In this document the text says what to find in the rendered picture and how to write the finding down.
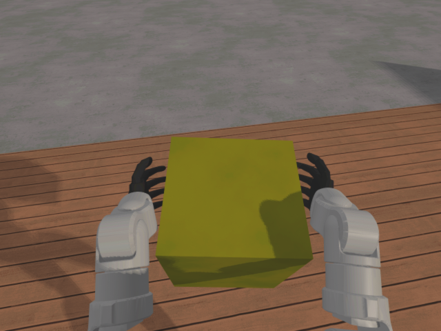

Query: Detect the robot left hand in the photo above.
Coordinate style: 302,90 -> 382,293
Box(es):
128,157 -> 166,209

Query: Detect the carton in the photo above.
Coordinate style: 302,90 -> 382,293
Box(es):
156,137 -> 314,288

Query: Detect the right robot forearm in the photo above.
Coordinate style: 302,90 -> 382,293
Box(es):
310,188 -> 393,331

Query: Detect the left robot forearm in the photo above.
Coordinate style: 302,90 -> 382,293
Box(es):
88,192 -> 158,331

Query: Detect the robot right hand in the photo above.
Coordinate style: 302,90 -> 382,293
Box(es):
296,153 -> 334,211

